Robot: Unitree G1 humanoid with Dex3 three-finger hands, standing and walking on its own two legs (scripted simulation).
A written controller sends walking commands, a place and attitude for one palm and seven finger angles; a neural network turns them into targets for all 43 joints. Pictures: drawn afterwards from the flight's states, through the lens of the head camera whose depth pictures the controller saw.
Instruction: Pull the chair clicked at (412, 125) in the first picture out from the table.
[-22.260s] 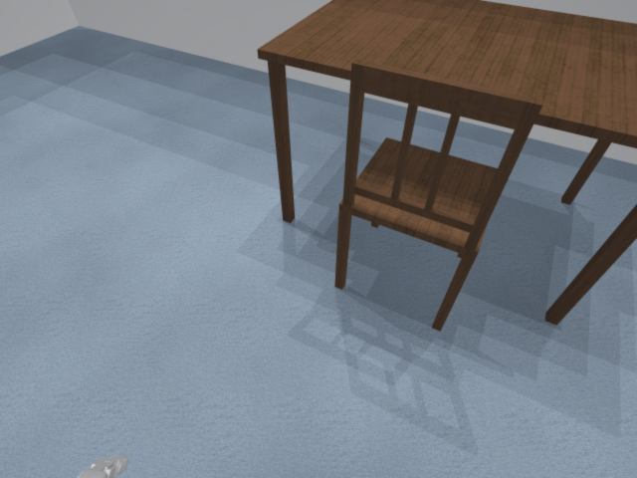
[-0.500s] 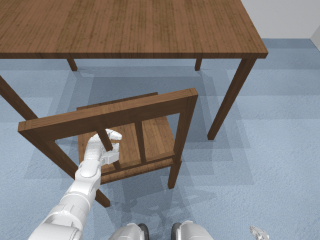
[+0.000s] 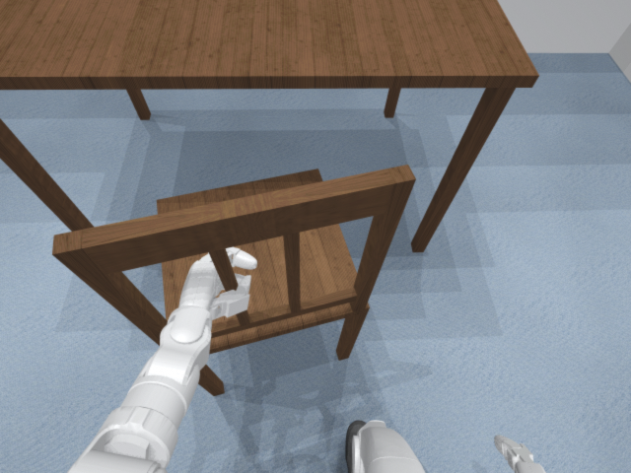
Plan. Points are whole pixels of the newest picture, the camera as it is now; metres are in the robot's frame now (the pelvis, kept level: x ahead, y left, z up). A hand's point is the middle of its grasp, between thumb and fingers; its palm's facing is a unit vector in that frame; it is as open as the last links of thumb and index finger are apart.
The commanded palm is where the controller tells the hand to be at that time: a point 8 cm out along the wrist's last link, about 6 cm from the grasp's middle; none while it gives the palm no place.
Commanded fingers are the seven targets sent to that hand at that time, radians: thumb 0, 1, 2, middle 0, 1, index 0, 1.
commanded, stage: step backward, pulling the chair out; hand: left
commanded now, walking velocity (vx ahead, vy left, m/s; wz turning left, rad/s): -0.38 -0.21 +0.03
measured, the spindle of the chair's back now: (232, 289) +0.37 +0.12 -0.09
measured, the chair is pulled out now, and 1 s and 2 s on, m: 0.20 0.31 0.54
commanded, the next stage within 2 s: stop walking, hand still on the chair in 1.96 s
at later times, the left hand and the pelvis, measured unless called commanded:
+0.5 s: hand (239, 322) +0.31 +0.10 -0.06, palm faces -0.04 -0.98 -0.20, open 5.2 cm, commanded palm +0.28 +0.15 -0.06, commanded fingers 0.00 0.90 0.90 -0.50 -1.45 -0.50 -1.45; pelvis -0.05 -0.01 +0.00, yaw +1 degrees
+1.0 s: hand (237, 373) +0.24 +0.10 -0.06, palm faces -0.05 -0.98 -0.20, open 5.2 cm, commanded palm +0.23 +0.15 -0.05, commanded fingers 0.00 0.90 0.90 -0.50 -1.45 -0.50 -1.45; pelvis -0.11 -0.02 +0.00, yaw -1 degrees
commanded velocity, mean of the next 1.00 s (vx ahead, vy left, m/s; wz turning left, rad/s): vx -0.38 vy -0.09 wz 0.03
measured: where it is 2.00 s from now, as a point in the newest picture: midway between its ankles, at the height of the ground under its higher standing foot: outside the picture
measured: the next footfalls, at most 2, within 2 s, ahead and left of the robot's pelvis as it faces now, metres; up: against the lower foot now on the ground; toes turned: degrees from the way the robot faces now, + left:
right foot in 0.64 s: +0.05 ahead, -0.14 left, +0.00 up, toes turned -3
right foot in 1.02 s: -0.03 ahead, -0.14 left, +0.00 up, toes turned -3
